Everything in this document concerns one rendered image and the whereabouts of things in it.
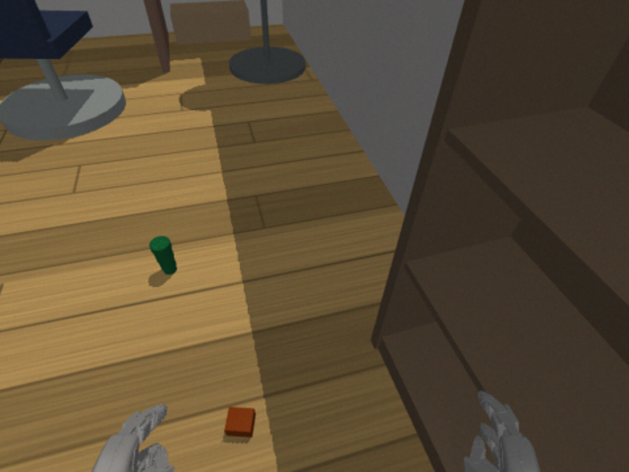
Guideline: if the coat stand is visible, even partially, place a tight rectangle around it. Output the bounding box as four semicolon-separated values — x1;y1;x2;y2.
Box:
229;0;306;84

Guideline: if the office chair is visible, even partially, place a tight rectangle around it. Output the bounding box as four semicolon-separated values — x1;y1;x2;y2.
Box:
0;0;126;141

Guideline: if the left robot hand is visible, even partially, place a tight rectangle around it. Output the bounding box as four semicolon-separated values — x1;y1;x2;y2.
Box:
91;404;174;472

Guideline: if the right robot hand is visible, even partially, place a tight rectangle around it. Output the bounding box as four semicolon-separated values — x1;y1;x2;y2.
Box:
464;390;541;472

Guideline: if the bookshelf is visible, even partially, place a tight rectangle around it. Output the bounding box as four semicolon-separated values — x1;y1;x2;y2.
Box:
371;0;629;472

